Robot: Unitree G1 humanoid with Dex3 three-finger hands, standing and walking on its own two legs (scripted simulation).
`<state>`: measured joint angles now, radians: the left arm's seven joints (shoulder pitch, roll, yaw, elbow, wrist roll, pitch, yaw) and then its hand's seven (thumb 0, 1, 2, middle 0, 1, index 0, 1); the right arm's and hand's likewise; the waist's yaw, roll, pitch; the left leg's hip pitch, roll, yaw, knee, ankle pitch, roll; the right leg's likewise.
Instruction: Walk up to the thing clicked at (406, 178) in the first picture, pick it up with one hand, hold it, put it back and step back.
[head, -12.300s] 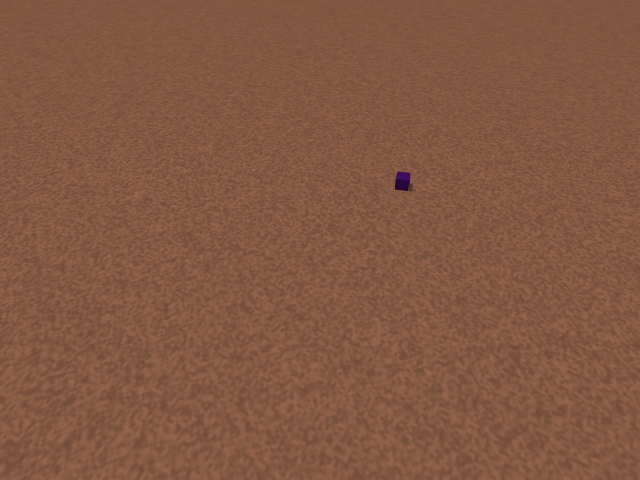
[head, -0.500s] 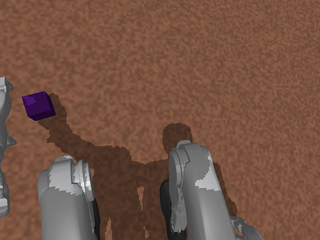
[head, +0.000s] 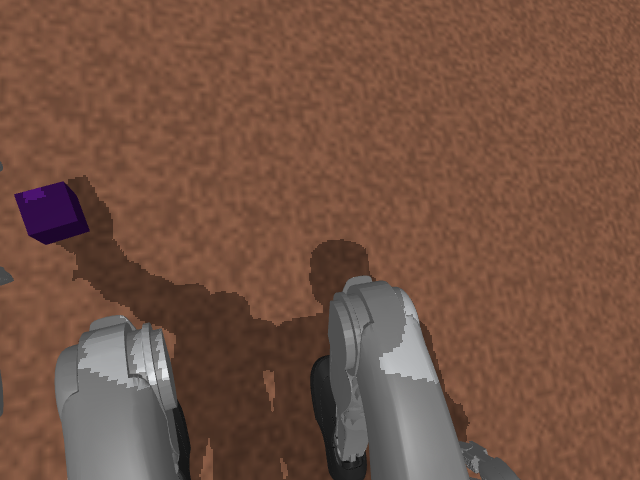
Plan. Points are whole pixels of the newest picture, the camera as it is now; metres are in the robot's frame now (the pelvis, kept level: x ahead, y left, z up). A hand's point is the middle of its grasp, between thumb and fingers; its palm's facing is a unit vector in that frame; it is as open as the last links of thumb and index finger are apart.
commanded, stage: rise first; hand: left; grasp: from above
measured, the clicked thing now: (54, 214) +0.49 +0.30 -0.29
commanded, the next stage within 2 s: approach in 0.92 s
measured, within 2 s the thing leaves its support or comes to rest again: neither
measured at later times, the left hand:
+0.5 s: hand out of the picture +0.45 +0.34 -0.18, palm faces -0.41 -0.14 -0.90, open 14.4 cm
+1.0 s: hand out of the picture +0.44 +0.34 -0.16, palm faces -0.41 -0.13 -0.90, open 14.3 cm
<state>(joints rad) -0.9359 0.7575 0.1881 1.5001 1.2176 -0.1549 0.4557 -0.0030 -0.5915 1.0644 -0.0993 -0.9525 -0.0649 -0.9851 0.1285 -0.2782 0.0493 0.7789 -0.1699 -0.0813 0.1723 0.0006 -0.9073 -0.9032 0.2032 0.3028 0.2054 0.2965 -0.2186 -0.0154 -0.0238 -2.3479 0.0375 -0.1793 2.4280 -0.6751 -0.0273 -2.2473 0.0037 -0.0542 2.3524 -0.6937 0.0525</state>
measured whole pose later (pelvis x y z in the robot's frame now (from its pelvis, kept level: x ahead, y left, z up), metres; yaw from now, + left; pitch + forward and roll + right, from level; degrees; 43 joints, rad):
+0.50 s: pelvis +0.00 +0.00 +0.00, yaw -1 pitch +33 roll -9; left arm -0.98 0.80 0.18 1.51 1.22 -0.14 0.44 0.00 -0.59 1.06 -0.10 -0.95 -0.07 -0.99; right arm 0.13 -0.28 0.08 0.76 -0.18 -0.09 0.18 0.00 -0.91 -0.90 0.20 0.30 0.21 0.30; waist -0.24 -0.02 -0.01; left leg -2.36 0.03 -0.19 2.45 -0.68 -0.02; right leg -2.25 0.00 -0.06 2.36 -0.70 0.06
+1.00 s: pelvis +0.00 +0.00 +0.00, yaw +0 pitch +33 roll -9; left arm -0.98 0.81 0.17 1.50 1.22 -0.15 0.41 0.00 -0.57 1.05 -0.13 -0.93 -0.09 -0.96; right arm 0.13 -0.29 0.07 0.75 -0.16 -0.08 0.18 0.00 -0.91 -0.90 0.20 0.30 0.21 0.30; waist -0.23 -0.01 -0.02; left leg -2.35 0.03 -0.19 2.42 -0.67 -0.02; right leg -2.24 0.00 -0.06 2.34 -0.69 0.06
